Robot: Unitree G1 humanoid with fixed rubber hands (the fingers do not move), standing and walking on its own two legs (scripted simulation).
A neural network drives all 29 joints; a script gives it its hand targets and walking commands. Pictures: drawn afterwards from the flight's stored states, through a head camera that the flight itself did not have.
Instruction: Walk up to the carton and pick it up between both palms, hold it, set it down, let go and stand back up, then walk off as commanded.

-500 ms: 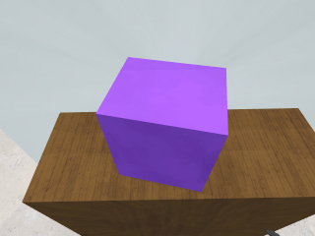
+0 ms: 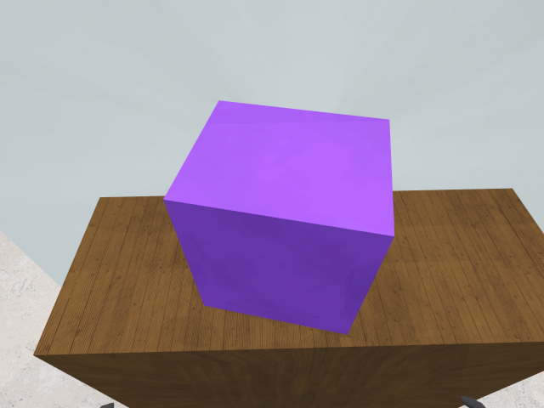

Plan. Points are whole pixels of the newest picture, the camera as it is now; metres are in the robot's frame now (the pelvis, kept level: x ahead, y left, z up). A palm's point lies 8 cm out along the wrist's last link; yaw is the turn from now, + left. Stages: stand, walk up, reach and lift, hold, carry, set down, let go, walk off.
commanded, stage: walk up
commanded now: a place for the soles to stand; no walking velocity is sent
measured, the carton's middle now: (286, 223) +0.37 -0.01 +0.06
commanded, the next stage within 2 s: reach and lift in 0.22 s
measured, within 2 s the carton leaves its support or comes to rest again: neither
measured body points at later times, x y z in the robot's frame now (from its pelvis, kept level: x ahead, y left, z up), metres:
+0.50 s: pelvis -0.04 -0.01 -0.02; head +0.03 +0.01 +0.42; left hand +0.16 +0.25 -0.12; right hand +0.12 -0.29 -0.12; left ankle -0.04 +0.14 -0.73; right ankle +0.01 -0.12 -0.73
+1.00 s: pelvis -0.06 +0.00 -0.01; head -0.10 -0.01 +0.44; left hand +0.12 +0.26 -0.06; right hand +0.09 -0.24 -0.07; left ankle -0.04 +0.14 -0.73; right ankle +0.01 -0.12 -0.73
